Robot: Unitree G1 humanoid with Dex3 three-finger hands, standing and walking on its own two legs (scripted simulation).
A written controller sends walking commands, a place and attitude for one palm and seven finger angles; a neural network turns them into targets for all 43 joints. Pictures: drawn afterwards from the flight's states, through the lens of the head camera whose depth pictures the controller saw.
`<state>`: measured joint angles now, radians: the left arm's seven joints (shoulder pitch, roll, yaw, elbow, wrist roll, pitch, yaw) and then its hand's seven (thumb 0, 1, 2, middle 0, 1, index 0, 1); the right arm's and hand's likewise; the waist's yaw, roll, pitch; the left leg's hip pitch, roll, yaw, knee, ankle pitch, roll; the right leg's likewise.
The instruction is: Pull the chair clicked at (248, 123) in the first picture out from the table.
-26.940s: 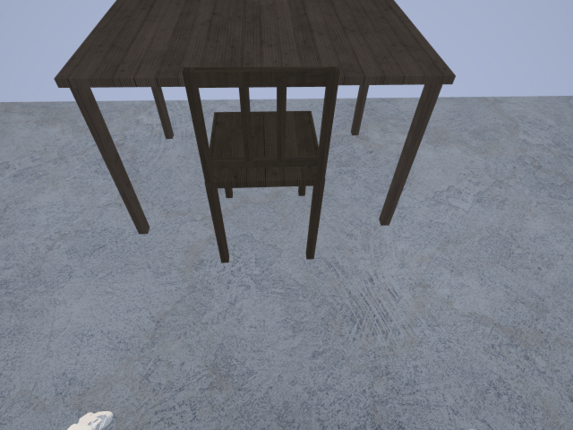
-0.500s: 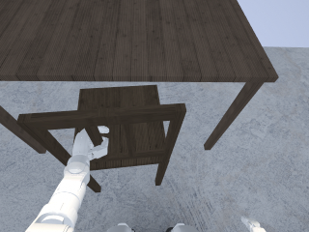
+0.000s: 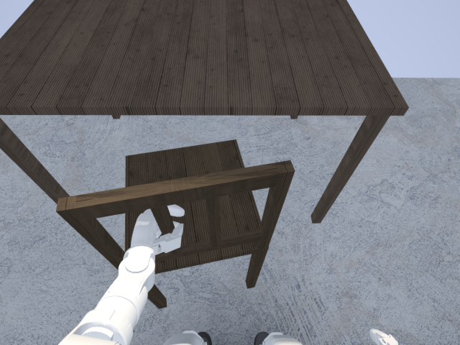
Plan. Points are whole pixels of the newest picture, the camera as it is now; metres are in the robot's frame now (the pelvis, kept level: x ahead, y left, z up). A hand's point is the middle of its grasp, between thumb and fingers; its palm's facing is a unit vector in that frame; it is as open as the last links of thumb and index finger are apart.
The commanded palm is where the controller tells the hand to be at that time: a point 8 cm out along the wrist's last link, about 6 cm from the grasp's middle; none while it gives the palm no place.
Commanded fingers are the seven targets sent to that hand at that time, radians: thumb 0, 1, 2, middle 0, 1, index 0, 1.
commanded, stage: step backward, pulling the chair out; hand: left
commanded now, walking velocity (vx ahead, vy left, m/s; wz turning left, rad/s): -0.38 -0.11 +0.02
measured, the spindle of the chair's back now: (168, 229) +0.35 +0.14 -0.09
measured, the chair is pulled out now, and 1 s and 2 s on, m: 0.16 0.26 0.51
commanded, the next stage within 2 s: stop walking, hand still on the chair in 1.90 s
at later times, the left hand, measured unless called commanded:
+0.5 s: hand (176, 254) +0.28 +0.11 -0.07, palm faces +0.10 -0.98 -0.17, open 5.7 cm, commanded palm +0.27 +0.17 -0.07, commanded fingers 0.00 0.90 0.90 -0.50 -1.45 -0.50 -1.45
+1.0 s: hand (166, 291) +0.22 +0.12 -0.07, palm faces +0.00 -0.99 -0.17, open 5.7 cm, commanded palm +0.19 +0.17 -0.07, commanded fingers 0.00 0.90 0.90 -0.50 -1.45 -0.50 -1.45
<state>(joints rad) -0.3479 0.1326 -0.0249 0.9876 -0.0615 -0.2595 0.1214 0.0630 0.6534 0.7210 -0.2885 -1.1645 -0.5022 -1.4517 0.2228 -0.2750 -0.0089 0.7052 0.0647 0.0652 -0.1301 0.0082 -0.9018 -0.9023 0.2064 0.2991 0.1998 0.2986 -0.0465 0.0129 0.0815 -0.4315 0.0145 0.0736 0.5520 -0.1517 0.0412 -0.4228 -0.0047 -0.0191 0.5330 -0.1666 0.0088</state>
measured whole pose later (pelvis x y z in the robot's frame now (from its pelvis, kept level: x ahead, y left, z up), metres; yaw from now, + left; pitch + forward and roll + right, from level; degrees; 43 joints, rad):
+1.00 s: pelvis -0.12 +0.01 +0.00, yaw +1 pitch +2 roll +0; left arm -0.39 0.11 0.01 0.88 -0.01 -0.20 0.11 0.05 0.61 0.76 -0.28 -1.23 -0.50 -1.45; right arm 0.14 -0.20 0.01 0.74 0.02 0.04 -0.08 0.01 -0.90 -0.90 0.21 0.30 0.20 0.30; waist -0.04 0.03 0.17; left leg -0.37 0.06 -0.01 0.77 -0.51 -0.05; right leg -0.45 -0.06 -0.11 0.55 -0.13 -0.01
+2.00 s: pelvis -0.36 -0.04 +0.01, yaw +0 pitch +1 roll +1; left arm -0.37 0.13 0.06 0.93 -0.06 -0.21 0.09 0.06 0.61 0.75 -0.27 -1.15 -0.50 -1.45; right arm 0.14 -0.21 0.01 0.74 0.03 0.04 -0.08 0.01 -0.90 -0.90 0.21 0.30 0.20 0.30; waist -0.02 0.05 0.19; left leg -0.44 0.01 -0.04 0.90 -0.43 -0.04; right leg -0.33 -0.03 -0.05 0.51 -0.21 -0.02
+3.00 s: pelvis -0.41 -0.02 +0.01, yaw +0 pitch -1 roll +0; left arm -0.04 0.13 -0.06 0.68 -0.04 -0.12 0.10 0.08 0.60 0.80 -0.24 -1.19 -0.50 -1.45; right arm 0.19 -0.23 0.00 0.67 0.03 0.02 -0.11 0.01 -0.90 -0.90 0.21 0.30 0.20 0.30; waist -0.02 0.00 0.06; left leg -0.10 0.03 0.07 0.43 -0.31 -0.01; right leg -0.26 -0.03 -0.05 0.45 -0.17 0.00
